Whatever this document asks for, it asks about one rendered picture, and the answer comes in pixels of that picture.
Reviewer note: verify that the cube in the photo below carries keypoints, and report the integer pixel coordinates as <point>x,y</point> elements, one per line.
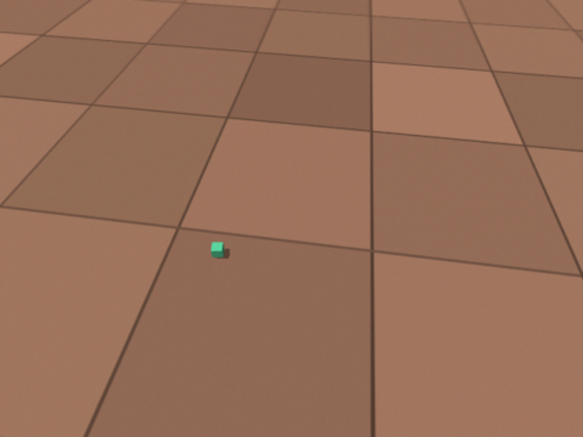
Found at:
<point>217,249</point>

